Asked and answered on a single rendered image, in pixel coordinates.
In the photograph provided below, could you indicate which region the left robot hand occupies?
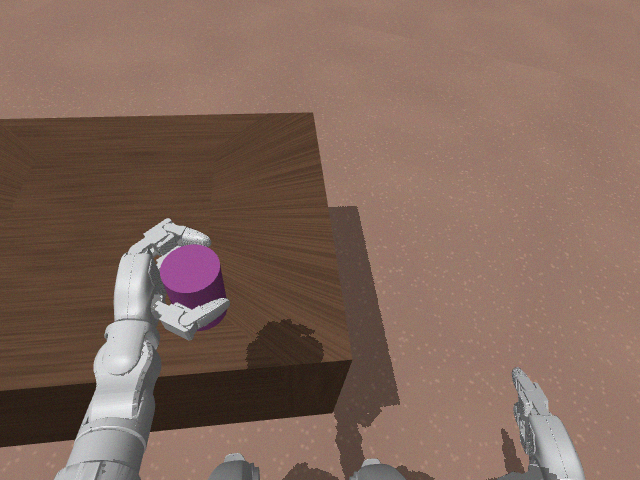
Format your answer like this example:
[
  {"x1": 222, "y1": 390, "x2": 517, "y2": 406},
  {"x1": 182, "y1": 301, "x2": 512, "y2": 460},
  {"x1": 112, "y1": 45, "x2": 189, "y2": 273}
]
[{"x1": 114, "y1": 218, "x2": 230, "y2": 341}]

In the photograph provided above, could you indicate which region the right robot hand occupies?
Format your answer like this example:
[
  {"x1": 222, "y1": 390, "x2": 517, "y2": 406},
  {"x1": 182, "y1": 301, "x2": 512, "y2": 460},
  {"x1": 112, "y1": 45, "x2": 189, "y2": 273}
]
[{"x1": 497, "y1": 367, "x2": 586, "y2": 480}]

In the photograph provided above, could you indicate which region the left robot arm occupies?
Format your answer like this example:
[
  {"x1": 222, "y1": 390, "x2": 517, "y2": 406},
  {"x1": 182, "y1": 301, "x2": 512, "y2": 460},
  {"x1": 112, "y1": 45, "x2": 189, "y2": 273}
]
[{"x1": 54, "y1": 319, "x2": 161, "y2": 480}]

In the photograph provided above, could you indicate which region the can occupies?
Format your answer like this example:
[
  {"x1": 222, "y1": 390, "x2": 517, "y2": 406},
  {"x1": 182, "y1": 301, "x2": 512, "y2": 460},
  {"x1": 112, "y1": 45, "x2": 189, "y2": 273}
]
[{"x1": 160, "y1": 245, "x2": 227, "y2": 331}]

